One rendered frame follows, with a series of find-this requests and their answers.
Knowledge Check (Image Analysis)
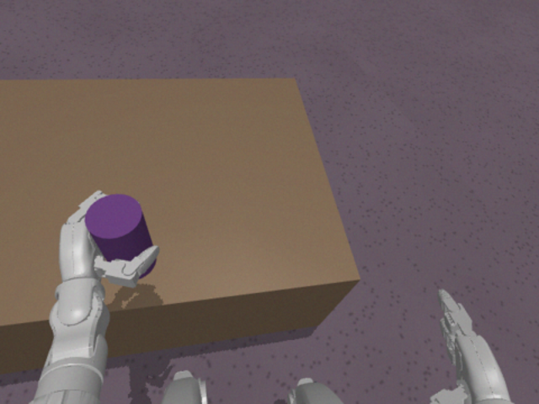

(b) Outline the right robot hand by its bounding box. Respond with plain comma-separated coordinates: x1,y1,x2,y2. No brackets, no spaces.
430,289,511,404

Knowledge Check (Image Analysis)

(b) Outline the can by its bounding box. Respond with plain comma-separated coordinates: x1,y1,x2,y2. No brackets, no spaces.
85,194,157,279

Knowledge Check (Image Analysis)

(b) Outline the left robot arm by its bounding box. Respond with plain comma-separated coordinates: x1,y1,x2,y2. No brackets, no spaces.
29,277,110,404

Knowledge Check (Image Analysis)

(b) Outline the left robot hand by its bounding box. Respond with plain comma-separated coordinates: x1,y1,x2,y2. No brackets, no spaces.
59,190,160,288

